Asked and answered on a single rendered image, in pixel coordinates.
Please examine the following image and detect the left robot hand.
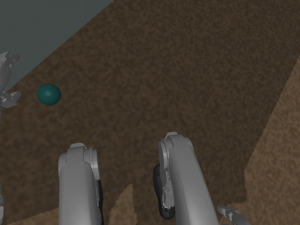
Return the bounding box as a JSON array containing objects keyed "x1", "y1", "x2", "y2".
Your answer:
[{"x1": 0, "y1": 51, "x2": 21, "y2": 108}]

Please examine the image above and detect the ball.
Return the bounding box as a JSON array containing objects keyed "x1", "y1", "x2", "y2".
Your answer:
[{"x1": 37, "y1": 83, "x2": 61, "y2": 105}]

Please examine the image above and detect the right robot hand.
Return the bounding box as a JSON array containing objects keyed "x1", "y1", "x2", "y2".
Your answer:
[{"x1": 217, "y1": 205, "x2": 251, "y2": 225}]

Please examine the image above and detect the right robot foot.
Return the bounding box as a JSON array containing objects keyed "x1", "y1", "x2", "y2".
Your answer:
[{"x1": 153, "y1": 164, "x2": 175, "y2": 220}]

